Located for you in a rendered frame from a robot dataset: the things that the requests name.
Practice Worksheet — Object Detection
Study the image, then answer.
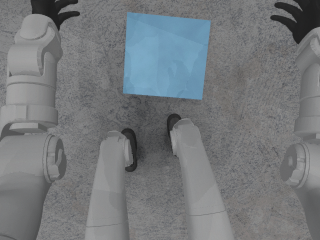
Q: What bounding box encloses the right robot upper arm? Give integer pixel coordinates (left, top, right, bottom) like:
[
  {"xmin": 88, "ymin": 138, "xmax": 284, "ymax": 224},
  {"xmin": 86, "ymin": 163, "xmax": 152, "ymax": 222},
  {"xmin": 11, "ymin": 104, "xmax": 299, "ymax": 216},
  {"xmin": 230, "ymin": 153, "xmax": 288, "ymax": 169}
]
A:
[{"xmin": 280, "ymin": 142, "xmax": 320, "ymax": 240}]

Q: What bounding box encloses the left robot forearm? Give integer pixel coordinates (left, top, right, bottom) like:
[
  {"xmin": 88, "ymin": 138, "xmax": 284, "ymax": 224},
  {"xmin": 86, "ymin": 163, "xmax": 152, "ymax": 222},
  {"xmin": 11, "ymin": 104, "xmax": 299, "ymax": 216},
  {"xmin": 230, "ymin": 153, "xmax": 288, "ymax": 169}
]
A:
[{"xmin": 0, "ymin": 14, "xmax": 63, "ymax": 141}]

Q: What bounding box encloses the robot right foot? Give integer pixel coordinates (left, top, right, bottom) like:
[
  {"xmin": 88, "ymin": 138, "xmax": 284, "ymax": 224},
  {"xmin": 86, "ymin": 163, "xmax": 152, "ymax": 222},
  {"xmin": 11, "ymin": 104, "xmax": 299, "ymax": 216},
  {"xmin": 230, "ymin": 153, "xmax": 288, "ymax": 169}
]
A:
[{"xmin": 167, "ymin": 113, "xmax": 181, "ymax": 157}]

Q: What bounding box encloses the right robot hand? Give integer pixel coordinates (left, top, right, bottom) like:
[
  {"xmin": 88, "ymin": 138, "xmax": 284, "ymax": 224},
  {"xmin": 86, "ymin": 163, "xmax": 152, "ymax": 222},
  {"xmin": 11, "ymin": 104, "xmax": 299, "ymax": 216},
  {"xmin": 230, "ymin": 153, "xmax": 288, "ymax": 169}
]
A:
[{"xmin": 270, "ymin": 0, "xmax": 320, "ymax": 44}]

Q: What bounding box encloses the carton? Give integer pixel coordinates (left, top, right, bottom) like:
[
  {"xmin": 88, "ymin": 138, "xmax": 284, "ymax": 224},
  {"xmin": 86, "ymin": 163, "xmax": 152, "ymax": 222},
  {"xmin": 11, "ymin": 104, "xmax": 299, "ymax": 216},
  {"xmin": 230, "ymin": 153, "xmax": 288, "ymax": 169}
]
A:
[{"xmin": 123, "ymin": 12, "xmax": 211, "ymax": 100}]

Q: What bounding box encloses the right robot forearm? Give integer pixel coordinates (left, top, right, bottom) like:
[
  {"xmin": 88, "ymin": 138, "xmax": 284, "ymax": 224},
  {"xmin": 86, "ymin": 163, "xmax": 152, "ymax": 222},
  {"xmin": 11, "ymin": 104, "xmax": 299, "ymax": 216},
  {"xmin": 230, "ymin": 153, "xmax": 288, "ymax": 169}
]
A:
[{"xmin": 293, "ymin": 27, "xmax": 320, "ymax": 145}]

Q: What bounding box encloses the robot foot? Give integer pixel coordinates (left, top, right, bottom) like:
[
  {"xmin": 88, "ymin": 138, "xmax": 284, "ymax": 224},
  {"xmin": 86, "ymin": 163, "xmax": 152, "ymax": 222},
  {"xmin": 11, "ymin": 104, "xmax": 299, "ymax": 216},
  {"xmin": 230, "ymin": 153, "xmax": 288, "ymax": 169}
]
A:
[
  {"xmin": 121, "ymin": 128, "xmax": 137, "ymax": 172},
  {"xmin": 167, "ymin": 113, "xmax": 181, "ymax": 157}
]

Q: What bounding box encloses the robot left foot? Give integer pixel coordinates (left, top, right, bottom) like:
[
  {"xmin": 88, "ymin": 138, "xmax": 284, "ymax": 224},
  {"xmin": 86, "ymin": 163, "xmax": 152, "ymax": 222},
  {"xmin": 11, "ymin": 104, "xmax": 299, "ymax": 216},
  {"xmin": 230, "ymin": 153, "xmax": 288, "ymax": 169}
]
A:
[{"xmin": 121, "ymin": 128, "xmax": 137, "ymax": 172}]

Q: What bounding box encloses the left robot upper arm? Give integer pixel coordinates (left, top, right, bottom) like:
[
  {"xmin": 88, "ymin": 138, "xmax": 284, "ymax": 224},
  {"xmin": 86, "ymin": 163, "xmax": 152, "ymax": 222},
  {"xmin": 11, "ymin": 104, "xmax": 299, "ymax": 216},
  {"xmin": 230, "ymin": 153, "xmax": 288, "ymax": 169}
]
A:
[{"xmin": 0, "ymin": 134, "xmax": 67, "ymax": 240}]

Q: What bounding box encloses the left robot hand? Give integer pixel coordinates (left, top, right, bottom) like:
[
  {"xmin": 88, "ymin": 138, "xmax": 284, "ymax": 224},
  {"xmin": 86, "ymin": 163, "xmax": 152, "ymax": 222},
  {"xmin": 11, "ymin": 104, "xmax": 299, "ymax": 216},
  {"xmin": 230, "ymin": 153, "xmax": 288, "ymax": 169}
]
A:
[{"xmin": 30, "ymin": 0, "xmax": 80, "ymax": 31}]

